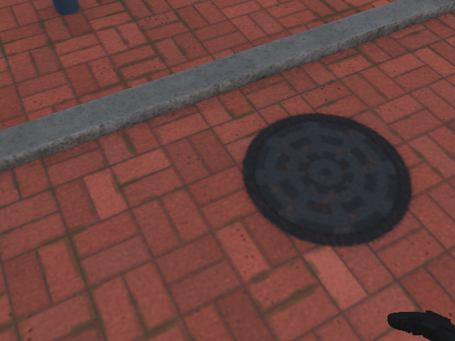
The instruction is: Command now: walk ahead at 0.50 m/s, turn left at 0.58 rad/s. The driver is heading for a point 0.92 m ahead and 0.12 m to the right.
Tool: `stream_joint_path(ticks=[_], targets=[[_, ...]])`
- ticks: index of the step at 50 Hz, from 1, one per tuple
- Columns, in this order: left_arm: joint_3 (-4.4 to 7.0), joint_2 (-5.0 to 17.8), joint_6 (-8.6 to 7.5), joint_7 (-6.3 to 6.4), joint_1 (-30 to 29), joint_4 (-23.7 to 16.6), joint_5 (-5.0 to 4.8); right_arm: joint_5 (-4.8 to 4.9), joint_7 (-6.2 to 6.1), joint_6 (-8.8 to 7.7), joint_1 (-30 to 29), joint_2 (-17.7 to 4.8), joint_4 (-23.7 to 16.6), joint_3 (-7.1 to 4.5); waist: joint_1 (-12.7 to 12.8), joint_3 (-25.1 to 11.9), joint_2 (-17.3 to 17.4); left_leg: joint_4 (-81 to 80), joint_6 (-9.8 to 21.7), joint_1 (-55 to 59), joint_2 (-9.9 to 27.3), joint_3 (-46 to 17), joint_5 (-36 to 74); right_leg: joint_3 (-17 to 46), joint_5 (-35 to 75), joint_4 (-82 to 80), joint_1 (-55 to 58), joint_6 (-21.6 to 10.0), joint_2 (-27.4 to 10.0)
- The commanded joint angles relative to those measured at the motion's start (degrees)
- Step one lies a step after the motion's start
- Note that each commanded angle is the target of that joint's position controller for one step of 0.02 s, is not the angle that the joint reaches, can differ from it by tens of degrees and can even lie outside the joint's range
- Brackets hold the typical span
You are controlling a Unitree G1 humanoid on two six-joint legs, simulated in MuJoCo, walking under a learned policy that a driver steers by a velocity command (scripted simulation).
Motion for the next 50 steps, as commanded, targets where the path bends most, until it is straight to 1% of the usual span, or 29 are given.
stream_joint_path(ticks=[1,2,3,4,5,6,8,10,14,17,20,22,24,25,26,27,28,29,30,31,32,33,34,37,39,42,46,48,50], targets=[[1.82,8.42,-1.36,-0.76,-9.06,-11.34,0.44,1.88,-2.54,0.63,20.75,-15.39,1.17,-5.26,-11.32,-15.7,4.79,-19.9,13.68,45.75,21.34,-42.31,-3.71,12.83,1.37,33.93,-41.72,-0.74,3.99],[1.04,6.86,-2.01,-0.84,-9.26,-11.28,-0.21,2.12,-3.06,0.46,18.36,-12.69,2.21,-4.52,-8.6,-8.8,3.32,-19.73,12.21,37.41,19.81,-34.23,3.76,12.58,6.39,29.46,-40.69,-1.07,1.56],[0.89,6.42,-2.08,-0.7,-8.01,-10.29,0.04,2.07,-3.18,0.08,15.9,-10.18,2.39,-3.75,-5.49,-5.08,0.99,-20.33,9.59,29.73,16.35,-28.79,10.33,12.66,7.99,23.77,-36.44,-1.1,-0.16],[0.9,6.39,-1.24,-0.67,-6.44,-9.81,1.0,2.4,-3.19,-0.3,13.55,-8.74,2.23,-3.18,-2.91,-3.65,1.3,-21.19,8.4,23.88,13.51,-25.08,14.11,12.98,7.66,20.8,-32.18,-0.58,-0.87],[0.85,6.32,-0.16,-0.79,-4.57,-8.88,1.69,2.46,-2.99,-0.74,11.98,-7.7,1.88,-2.74,-1.48,-4.1,2.16,-22.04,8.08,20.56,11.85,-22.69,15.98,12.93,7.56,19.06,-28.79,-0.06,-1.12],[0.84,6.03,0.68,-1.03,-3.95,-8.4,1.94,2.41,-2.76,-1.38,12.04,-7.14,2.14,-2.45,-0.98,-4.66,2.21,-22.57,8.28,19.15,11.06,-21.43,18.13,12.23,7.89,18.03,-27.57,0.27,-0.74],[0.61,4.84,1.34,-1.44,-5.4,-8.26,1.66,2.36,-2.59,-2.06,13.82,-7.65,3.61,-2.49,-1.11,-3.83,2.01,-24.84,8.12,17.14,9.91,-19.45,17.15,11.37,11.82,13.98,-28.0,0.71,-0.53],[0.36,4.0,1.33,-1.7,-9.9,-9.09,1.47,2.43,-2.51,-2.44,16.61,-7.43,5.27,-2.31,-2.58,-1.68,2.32,-27.16,7.2,18.05,9.76,-18.46,15.55,10.99,17.39,8.36,-30.91,0.84,-0.93],[0.31,3.97,1.05,-2.11,-17.33,-10.03,0.67,2.47,-2.32,-3.24,20.67,-7.26,7.43,-1.93,-5.79,-0.22,3.11,-28.09,4.35,24.96,10.48,-15.69,18.56,10.84,26.54,-1.05,-34.52,-0.6,-0.7],[0.15,3.71,0.79,-2.56,-22.15,-11.16,0.31,1.91,-2.72,-3.62,23.1,-7.47,8.82,-1.71,-7.45,1.31,2.51,-28.53,3.6,30.15,12.07,-13.52,20.32,10.4,28.56,-5.74,-36.37,-2.25,0.51],[0.05,3.59,0.55,-3.22,-25.37,-12.35,0.27,1.2,-3.52,-3.68,24.36,-7.62,10.29,-1.5,-8.01,3.39,2.24,-28.33,3.14,34.01,13.89,-11.13,23.06,9.95,26.33,-10.04,-36.28,-4.18,2.46],[0.13,3.63,0.4,-3.42,-24.83,-12.45,0.33,0.92,-4.11,-3.66,23.56,-7.92,11.03,-1.37,-7.02,3.5,2.45,-26.07,2.07,35.66,14.71,-8.81,30.68,8.96,22.8,-12.94,-32.89,-5.99,4.66],[0.61,4.28,0.38,-2.87,-19.8,-10.92,0.38,0.76,-4.54,-3.75,22.07,-8.94,11.43,-1.32,-4.55,0.14,3.98,-18.13,0.34,36.15,14.27,-5.87,51.1,5.86,17.94,-14.53,-23.41,-8.31,8.88],[1.22,5.39,0.17,-2.45,-13.96,-9.19,0.43,0.49,-4.62,-3.54,21.91,-9.62,11.78,-1.39,-2.02,-3.34,4.27,-9.58,-0.41,36.56,13.72,-4.63,58.27,5.0,16.05,-15.88,-17.03,-9.57,11.15],[1.92,6.53,-0.36,-2.01,-5.27,-6.59,0.94,0.75,-4.73,-3.35,21.12,-10.14,11.64,-1.38,2.17,-7.89,3.33,2.46,-1.4,32.12,12.32,-2.51,55.41,6.09,18.51,-19.78,-5.61,-11.35,11.58],[3.46,11.53,-0.58,-1.34,2.87,-5.13,1.99,1.65,-4.76,-3.75,21.13,-8.52,9.47,-0.61,4.97,-13.87,-1.46,20.11,-3.06,17.39,9.43,-0.21,38.03,20.75,13.65,-20.69,10.45,-16.0,1.05],[4.81,16.3,-0.44,-1.32,3.15,-5.11,1.43,1.98,-3.87,-4.0,24.06,-4.79,7.58,-0.04,1.41,-18.16,-14.78,40.56,-5.72,-2.9,-3.3,-0.43,-14.8,51.0,19.16,-25.92,22.26,-24.78,-13.41],[4.15,13.0,-0.13,-1.85,0.48,-4.62,-1.23,0.28,-3.8,-4.18,19.36,-7.6,7.26,-0.45,1.23,-15.68,-6.1,43.76,-4.89,-8.49,-0.47,-9.56,-15.72,53.08,20.02,-29.21,20.25,-23.64,-11.59],[3.87,11.64,0.16,-1.74,-3.58,-5.37,-1.3,0.98,-3.35,-4.82,16.22,-7.65,5.83,-0.23,-0.21,-8.52,-3.29,41.4,-4.93,-10.07,2.6,-9.67,-10.62,44.22,22.06,-30.31,12.47,-22.36,-10.59],[3.3,9.28,0.23,-1.76,-5.61,-5.49,-0.91,0.97,-3.12,-5.11,14.43,-7.26,5.47,0.03,-1.27,-5.02,0.56,37.42,-5.08,-8.87,4.57,-8.87,-8.28,39.46,26.5,-31.64,6.63,-20.62,-8.13],[2.9,8.09,0.14,-1.58,-6.47,-5.22,-0.97,0.54,-3.02,-4.56,13.84,-6.86,5.09,0.1,-2.81,-2.53,1.14,34.55,-5.85,-7.3,5.62,-8.55,-8.24,35.88,31.03,-32.54,1.83,-19.33,-5.81],[2.55,7.22,0.0,-1.45,-6.94,-4.94,-1.14,0.0,-2.9,-3.5,14.86,-6.34,5.0,0.32,-4.31,-2.56,0.29,31.69,-6.84,-4.6,6.41,-8.4,-8.3,32.99,33.16,-33.66,-1.53,-18.32,-3.87],[2.54,7.41,-0.39,-1.48,-6.67,-4.78,-1.25,-0.25,-2.77,-2.53,15.35,-5.8,5.0,0.46,-4.84,-2.86,-0.58,29.6,-7.66,-3.32,6.62,-7.89,-8.58,31.48,34.73,-34.34,-3.18,-18.11,-2.77],[3.09,9.22,-0.98,-1.33,-5.03,-4.08,-1.27,-0.35,-2.47,-1.22,12.54,-4.56,3.81,0.93,-4.8,-1.91,-1.64,22.95,-9.68,-4.53,7.04,-5.95,-5.48,28.77,34.22,-36.52,-6.65,-18.01,-0.24],[3.22,9.42,-0.87,-1.21,-3.42,-3.64,-1.35,-0.2,-2.36,-1.18,6.94,-4.45,2.0,1.09,-3.32,-0.22,-2.16,16.27,-10.72,-6.62,7.33,-5.31,-0.17,28.34,32.53,-37.5,-7.19,-16.87,1.16],[3.52,9.59,-0.68,-1.12,-0.52,-3.02,-1.48,0.23,-2.09,-1.42,0.59,-4.01,0.32,1.45,-0.63,-0.43,-3.11,7.31,-11.1,-6.84,6.41,-5.2,7.36,28.38,33.73,-35.82,-4.58,-14.38,2.53],[3.77,10.0,-0.35,-0.6,2.75,-2.64,-0.69,0.87,-1.96,-2.13,-5.62,-4.35,-1.73,1.77,1.94,-0.79,-3.56,0.39,-10.52,-6.85,4.45,-5.38,8.6,31.23,38.91,-31.71,0.85,-13.73,1.48],[3.93,10.56,-0.26,-0.17,2.08,-3.1,-0.3,1.07,-2.03,-2.61,-5.86,-5.16,-2.32,1.65,1.32,-0.87,-4.07,-3.04,-9.58,-3.83,3.62,-6.36,6.44,33.58,40.2,-29.42,2.03,-12.93,0.38],[4.17,11.57,-0.33,0.05,-1.61,-4.19,-0.12,1.23,-2.43,-3.1,-0.11,-6.85,-0.82,1.01,-2.06,-2.05,-4.73,-7.13,-8.0,6.46,2.07,-6.61,2.29,34.88,42.8,-25.65,-0.73,-10.96,0.45]])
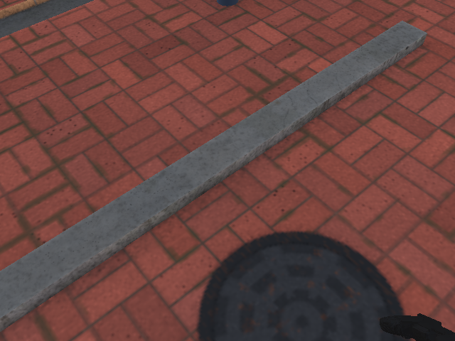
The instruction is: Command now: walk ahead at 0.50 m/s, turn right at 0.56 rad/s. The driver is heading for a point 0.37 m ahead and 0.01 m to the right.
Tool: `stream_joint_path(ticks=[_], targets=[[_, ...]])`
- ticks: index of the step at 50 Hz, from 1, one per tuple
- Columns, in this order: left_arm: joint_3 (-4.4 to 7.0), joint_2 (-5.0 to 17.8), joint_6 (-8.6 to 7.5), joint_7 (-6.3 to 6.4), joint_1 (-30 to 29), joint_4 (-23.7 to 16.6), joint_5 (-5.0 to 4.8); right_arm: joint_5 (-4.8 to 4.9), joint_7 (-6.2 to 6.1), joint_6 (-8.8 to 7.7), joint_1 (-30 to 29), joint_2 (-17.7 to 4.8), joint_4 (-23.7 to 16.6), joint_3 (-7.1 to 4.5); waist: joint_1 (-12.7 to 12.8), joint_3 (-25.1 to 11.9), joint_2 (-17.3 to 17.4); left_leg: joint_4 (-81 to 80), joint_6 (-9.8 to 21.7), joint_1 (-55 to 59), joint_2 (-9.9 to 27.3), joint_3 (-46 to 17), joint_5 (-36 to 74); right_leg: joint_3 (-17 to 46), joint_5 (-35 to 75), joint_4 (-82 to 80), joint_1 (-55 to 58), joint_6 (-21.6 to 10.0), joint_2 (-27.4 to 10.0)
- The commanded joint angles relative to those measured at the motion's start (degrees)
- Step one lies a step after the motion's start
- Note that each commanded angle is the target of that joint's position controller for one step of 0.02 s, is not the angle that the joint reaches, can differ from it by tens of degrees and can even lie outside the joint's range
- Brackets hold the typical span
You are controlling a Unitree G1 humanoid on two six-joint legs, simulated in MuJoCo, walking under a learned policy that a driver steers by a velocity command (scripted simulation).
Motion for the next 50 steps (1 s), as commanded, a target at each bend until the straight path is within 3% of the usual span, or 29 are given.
stream_joint_path(ticks=[1,2,3,4,5,6,7,9,11,13,17,21,23,24,25,26,27,28,30,31,33,36,39,41,42,43,44,46,50], targets=[[2.48,10.64,-0.88,0.31,-3.66,-4.0,0.13,0.2,-1.04,-1.84,6.84,-8.04,-1.66,-2.7,-7.52,-3.62,-5.28,-6.06,2.49,18.66,-3.46,1.28,-3.94,10.35,38.31,8.36,-6.76,-2.39,-12.65],[1.97,9.01,-1.4,-0.26,-3.77,-4.19,-0.48,-0.58,-1.86,-2.63,14.18,-10.77,-0.28,-3.66,-11.02,-8.7,-1.26,-8.26,4.75,30.55,1.66,-3.24,-5.94,7.07,34.4,19.95,-11.2,-0.81,-8.98],[0.64,4.05,-1.88,-0.39,-1.61,-6.01,-1.86,-1.84,-2.93,-2.6,22.0,-15.37,-0.51,-4.85,-12.8,-17.75,6.88,-10.91,8.47,45.02,17.18,-20.54,-19.12,0.02,13.88,36.48,-21.06,0.93,-4.29],[0.39,4.11,-1.44,-0.33,3.09,-7.26,-1.4,-1.45,-2.81,-1.51,19.58,-17.7,-0.36,-5.61,-8.68,-19.04,16.27,-17.41,13.79,47.62,25.13,-42.72,-21.72,-5.18,-13.72,45.61,-33.69,1.43,0.34],[0.82,7.51,-0.37,0.09,0.91,-5.04,0.39,-0.66,-2.57,-0.96,16.43,-11.95,-0.61,-4.84,-7.76,-10.89,5.98,-16.98,13.7,40.52,23.12,-38.5,-27.11,-5.06,-8.34,50.04,-37.26,1.06,-5.4],[0.84,7.43,-0.13,-0.58,-3.31,-5.16,0.8,-0.17,-2.3,-0.96,13.73,-7.54,-0.92,-3.8,-7.96,-4.95,0.73,-18.2,12.48,33.54,19.76,-29.11,-23.49,-5.74,-3.24,48.79,-36.39,1.37,-6.99],[0.66,6.18,0.11,-1.13,-4.96,-5.47,0.82,-0.3,-2.12,-1.07,12.24,-6.03,-0.58,-3.34,-7.01,-2.25,1.08,-19.85,11.08,29.29,16.9,-21.54,-16.2,-6.4,-0.73,46.66,-35.14,1.87,-8.56],[0.37,4.97,1.1,-2.14,-5.47,-5.39,1.79,0.02,-1.93,-1.99,13.75,-5.35,1.27,-3.09,-6.1,-0.66,4.55,-21.38,10.16,25.06,13.02,-12.78,-4.93,-7.01,0.87,44.61,-32.74,2.72,-9.63],[0.05,3.96,1.45,-2.56,-6.14,-5.84,1.64,0.51,-1.26,-3.19,15.77,-5.66,2.8,-3.3,-5.57,-1.6,4.69,-22.02,11.15,24.95,12.74,-9.36,2.91,-6.67,2.57,43.43,-32.59,3.06,-9.06],[-0.26,3.38,1.45,-2.74,-9.03,-6.65,1.65,0.71,-0.93,-3.75,16.39,-6.0,3.97,-3.45,-5.31,-0.12,4.12,-23.27,12.12,25.0,12.89,-6.06,9.54,-6.34,5.26,40.51,-34.95,3.84,-8.79],[-1.91,0.7,0.88,-2.77,-15.23,-8.17,1.36,0.98,-0.54,-3.29,16.17,-6.03,5.97,-3.3,-5.41,0.1,4.83,-20.49,10.51,22.39,9.06,4.83,31.25,-11.56,12.91,25.15,-28.69,5.08,-8.16],[-2.64,0.8,0.26,-2.36,-18.68,-8.2,1.14,1.35,-0.73,-2.28,20.19,-7.26,9.09,-3.6,-7.09,-1.71,5.99,-15.78,9.03,25.93,9.58,4.86,34.02,-14.12,16.1,15.1,-21.89,3.72,-7.28],[-2.46,1.7,-0.31,-1.67,-15.65,-6.71,1.6,1.69,-1.16,-1.71,19.95,-7.9,9.96,-3.81,-5.43,-2.44,4.98,-10.34,7.9,27.68,9.73,3.87,33.32,-13.92,16.89,9.08,-17.26,1.9,-6.67],[-2.23,2.4,-0.99,-1.24,-11.59,-4.85,2.24,1.96,-1.33,-1.4,20.36,-7.67,10.45,-3.73,-3.65,-4.16,2.48,-4.04,6.68,27.18,7.82,4.77,30.59,-13.88,21.5,3.77,-11.22,0.9,-6.11],[-1.61,5.4,-1.75,-0.77,-7.55,-3.62,3.04,1.87,-1.51,-1.5,22.35,-6.52,10.13,-3.34,-2.83,-7.97,-1.66,3.47,4.92,22.4,5.39,6.3,18.67,-8.83,38.33,4.55,-1.88,-0.33,-12.42],[-0.92,9.1,-1.8,-0.26,-3.44,-3.67,3.27,2.23,-1.68,-1.36,27.53,-1.73,8.85,-2.02,-3.77,-15.98,-12.49,18.13,3.15,11.64,0.43,8.71,-16.25,6.2,69.51,10.26,12.43,-7.15,-29.08],[-0.98,7.48,-1.12,0.22,-2.85,-2.97,-0.53,2.85,-2.1,0.49,29.98,-2.76,11.16,-2.3,-3.05,-22.9,-13.97,26.01,2.83,11.56,-2.86,3.34,-32.57,11.87,73.53,8.71,11.67,-14.26,-32.52],[-1.43,5.55,-0.54,0.36,-6.09,-3.36,-1.57,1.97,-2.11,1.68,26.93,-4.87,11.12,-2.86,-3.91,-17.66,-9.4,28.07,2.6,9.36,-1.46,1.05,-32.96,8.66,62.04,5.08,6.3,-13.77,-29.79],[-2.76,2.03,0.01,1.11,-13.05,-3.45,-0.46,0.81,-2.04,2.46,21.09,-3.36,10.81,-2.7,-6.25,-6.12,-6.66,24.2,2.09,8.38,0.57,0.71,-27.28,3.37,47.98,-0.9,-4.97,-9.55,-24.52],[-3.06,1.26,0.12,1.51,-15.4,-3.36,-0.27,0.55,-2.03,3.02,21.44,-2.69,11.35,-2.54,-7.99,-4.27,-7.25,20.47,1.53,11.92,1.26,0.78,-24.44,0.13,45.3,-2.76,-10.03,-7.66,-22.2],[-3.1,1.2,-0.08,1.49,-15.8,-2.44,0.48,0.51,-2.15,3.93,23.46,-1.41,13.37,-2.28,-8.84,-5.6,-7.02,16.24,1.15,17.55,-0.09,2.23,-21.64,-3.03,42.43,-3.39,-13.11,-6.32,-19.98],[-2.79,1.87,-0.05,1.28,-15.43,-0.67,0.51,0.75,-2.63,4.77,21.03,-0.63,14.1,-2.1,-8.05,-5.71,-7.8,8.22,1.11,20.13,-0.47,2.76,-18.83,-3.07,26.86,-4.85,-14.74,-5.81,-18.98],[-2.47,2.36,1.05,1.23,-16.05,0.83,0.24,0.64,-2.93,5.1,19.74,-0.36,15.26,-1.99,-8.26,-3.45,-8.02,-0.4,1.97,24.53,-1.06,3.79,-12.03,-1.78,4.87,-6.35,-19.78,-4.11,-17.78],[-2.62,1.46,1.73,1.23,-15.4,1.8,-0.11,-0.13,-3.0,4.46,19.14,-0.97,15.79,-1.85,-8.39,-0.36,-5.24,-8.71,3.37,28.43,0.86,1.11,-7.63,-0.84,-7.02,-6.78,-25.1,-0.24,-16.38],[-2.71,0.74,1.84,1.1,-14.6,2.14,-0.08,-0.61,-3.16,3.76,19.08,-2.56,15.58,-1.89,-7.7,1.07,-2.53,-13.25,4.35,27.59,5.37,-4.2,-10.27,-1.45,-6.84,-4.66,-25.78,1.76,-14.9],[-2.61,-0.35,2.13,0.91,-12.29,2.84,-0.82,0.42,-3.16,3.42,16.43,-4.68,16.0,-2.32,-4.74,4.03,4.08,-15.78,5.79,18.2,7.2,-7.36,-16.91,-6.1,-1.04,-3.45,-21.15,2.9,-10.34],[-2.65,-0.27,2.23,0.87,-11.99,4.47,-0.56,0.86,-2.93,2.93,14.72,-2.6,16.32,-1.86,-4.75,4.23,4.96,-19.05,5.54,11.56,7.54,-8.37,-21.45,-7.32,5.56,-0.8,-12.62,3.32,-9.65],[-2.38,0.31,1.86,0.88,-10.4,6.3,-0.17,1.14,-2.98,2.12,13.41,-2.29,16.98,-1.8,-3.89,2.76,4.27,-19.65,3.98,10.92,5.61,-6.24,-18.59,-6.64,10.53,-0.04,-7.04,3.01,-10.89],[-2.45,0.23,1.19,1.21,-10.11,9.07,-0.13,1.33,-3.22,1.97,15.96,-1.02,19.07,-1.77,-5.38,1.7,0.2,-16.36,4.29,18.62,4.04,-3.67,-10.46,-5.41,10.19,-2.12,-10.73,2.63,-12.17]])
